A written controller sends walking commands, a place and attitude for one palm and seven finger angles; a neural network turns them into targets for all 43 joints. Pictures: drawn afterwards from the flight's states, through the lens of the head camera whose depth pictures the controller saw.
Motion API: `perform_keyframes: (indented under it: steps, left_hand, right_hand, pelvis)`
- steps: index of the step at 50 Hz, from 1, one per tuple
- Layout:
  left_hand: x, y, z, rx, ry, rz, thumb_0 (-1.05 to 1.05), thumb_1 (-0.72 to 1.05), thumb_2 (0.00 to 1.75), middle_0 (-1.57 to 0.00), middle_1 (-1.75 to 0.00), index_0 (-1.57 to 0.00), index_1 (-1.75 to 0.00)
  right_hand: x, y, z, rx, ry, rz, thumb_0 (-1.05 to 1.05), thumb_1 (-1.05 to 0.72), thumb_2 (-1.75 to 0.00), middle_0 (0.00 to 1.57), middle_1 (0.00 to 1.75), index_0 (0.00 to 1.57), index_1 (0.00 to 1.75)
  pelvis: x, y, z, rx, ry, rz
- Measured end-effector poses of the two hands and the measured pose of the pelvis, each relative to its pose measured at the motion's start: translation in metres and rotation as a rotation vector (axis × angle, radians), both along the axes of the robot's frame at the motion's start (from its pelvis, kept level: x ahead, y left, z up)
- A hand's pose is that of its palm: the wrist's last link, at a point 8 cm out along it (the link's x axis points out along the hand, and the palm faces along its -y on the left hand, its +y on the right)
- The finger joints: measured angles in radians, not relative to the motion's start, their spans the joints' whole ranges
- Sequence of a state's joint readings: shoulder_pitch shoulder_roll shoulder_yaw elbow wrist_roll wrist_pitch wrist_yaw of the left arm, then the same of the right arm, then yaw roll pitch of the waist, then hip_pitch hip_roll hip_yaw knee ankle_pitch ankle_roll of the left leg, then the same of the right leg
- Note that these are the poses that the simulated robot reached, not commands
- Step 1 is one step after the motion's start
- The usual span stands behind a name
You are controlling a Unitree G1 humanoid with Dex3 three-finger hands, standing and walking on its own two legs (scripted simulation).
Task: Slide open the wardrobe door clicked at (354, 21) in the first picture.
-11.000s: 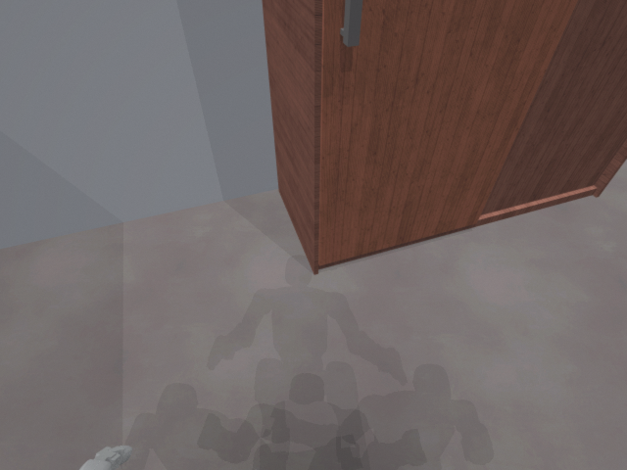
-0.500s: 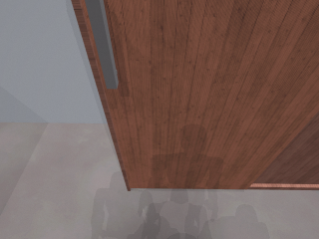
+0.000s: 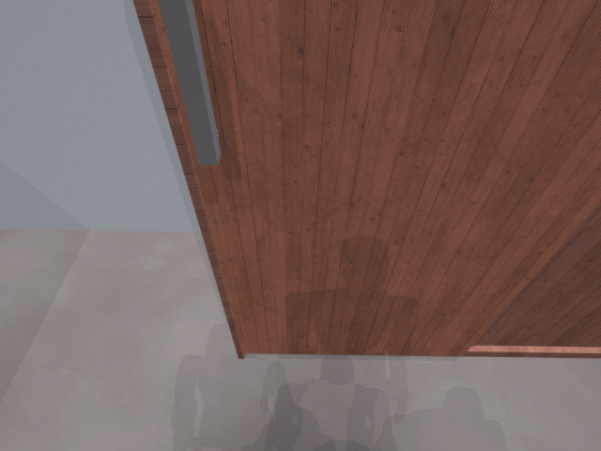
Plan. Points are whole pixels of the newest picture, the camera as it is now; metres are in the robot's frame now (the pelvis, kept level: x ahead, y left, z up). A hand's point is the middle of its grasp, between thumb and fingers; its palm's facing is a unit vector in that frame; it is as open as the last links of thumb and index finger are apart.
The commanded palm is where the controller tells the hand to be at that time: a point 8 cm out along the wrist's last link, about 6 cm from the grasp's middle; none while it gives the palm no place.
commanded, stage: raise the hand with hooked fingers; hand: left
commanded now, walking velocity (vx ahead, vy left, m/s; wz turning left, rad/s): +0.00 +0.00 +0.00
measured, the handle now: (198, 79) +0.50 +0.17 +0.25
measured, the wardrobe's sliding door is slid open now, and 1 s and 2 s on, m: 0.00 0.00 0.00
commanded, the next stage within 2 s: none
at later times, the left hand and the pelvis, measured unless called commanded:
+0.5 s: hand (173, 420) +0.16 +0.17 -0.02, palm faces +0.10 -0.99 +0.01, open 8.6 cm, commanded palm +0.14 +0.24 +0.02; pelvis +0.00 -0.01 -0.04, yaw +1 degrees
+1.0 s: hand (78, 319) +0.22 +0.25 +0.12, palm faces +0.19 -0.98 -0.09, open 11.7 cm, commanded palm +0.18 +0.29 +0.12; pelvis +0.02 +0.00 -0.02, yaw +2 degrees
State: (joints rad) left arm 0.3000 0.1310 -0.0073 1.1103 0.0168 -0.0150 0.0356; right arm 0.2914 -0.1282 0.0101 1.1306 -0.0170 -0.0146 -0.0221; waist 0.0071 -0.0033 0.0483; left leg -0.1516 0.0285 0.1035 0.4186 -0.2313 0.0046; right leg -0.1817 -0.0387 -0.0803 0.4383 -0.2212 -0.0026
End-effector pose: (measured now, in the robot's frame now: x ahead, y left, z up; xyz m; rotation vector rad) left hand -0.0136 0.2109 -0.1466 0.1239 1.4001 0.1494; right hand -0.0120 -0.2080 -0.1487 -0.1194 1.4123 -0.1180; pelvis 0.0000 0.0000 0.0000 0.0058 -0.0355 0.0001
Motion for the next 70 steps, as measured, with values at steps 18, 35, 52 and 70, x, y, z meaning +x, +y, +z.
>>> perform_keyframes:
  steps: [18, 35, 52, 70]
  left_hand:
    - [0.211, -0.008, 0.194, -0.085, -1.486, -0.095, 0.02, 0.77, 0.83, -0.21, -0.4, -0.21, -0.4]
    - [0.155, 0.045, 0.222, 0.103, -1.603, -0.101, 0.01, 0.35, 0.67, -0.23, -0.65, -0.23, -0.65]
    - [0.198, 0.092, 0.28, 0.093, -1.54, -0.089, 0.0, -0.04, 0.5, -0.27, -0.9, -0.27, -0.9]
    - [0.219, 0.125, 0.359, 0.117, -1.575, -0.105, -0.01, -0.44, 0.33, -0.3, -1.15, -0.3, -1.15]
  right_hand:
    - [0.155, -0.05, 0.061, -0.143, -0.838, 0.066, 0.02, -0.92, -0.9, 0.2, 0.3, 0.2, 0.3]
    - [0.233, 0.007, 0.057, -0.027, -0.89, 0.304, 0.01, -0.91, -0.9, 0.2, 0.3, 0.2, 0.3]
    - [0.182, -0.018, 0.063, -0.085, -0.792, 0.172, 0.01, -0.9, -0.9, 0.21, 0.3, 0.2, 0.3]
    - [0.224, 0.023, 0.101, 0.008, -0.983, 0.229, 0.01, -0.9, -0.9, 0.21, 0.3, 0.2, 0.3]
  pelvis:
    - [-0.011, -0.001, -0.026, 0.008, 0.071, 0.014]
    - [-0.003, -0.007, -0.041, -0.051, 0.099, 0.092]
    - [0.016, 0.004, -0.016, -0.028, 0.048, 0.047]
    - [-0.001, 0.004, -0.004, -0.016, -0.046, 0.059]
